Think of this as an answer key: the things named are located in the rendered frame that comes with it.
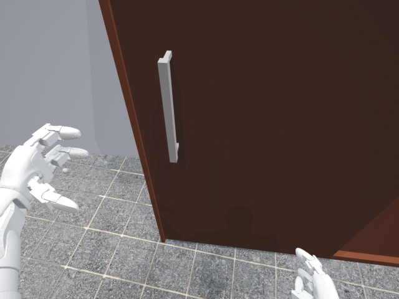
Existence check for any right robot hand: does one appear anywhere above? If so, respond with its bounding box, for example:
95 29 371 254
291 248 339 299

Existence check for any left robot hand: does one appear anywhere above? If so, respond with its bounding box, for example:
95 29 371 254
0 123 89 213

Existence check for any robot left forearm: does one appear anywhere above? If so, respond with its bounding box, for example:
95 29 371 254
0 187 31 299

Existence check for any wardrobe door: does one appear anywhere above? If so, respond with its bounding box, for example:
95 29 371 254
110 0 399 259
340 197 399 257

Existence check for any handle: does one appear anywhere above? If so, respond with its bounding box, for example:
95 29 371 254
158 50 179 163

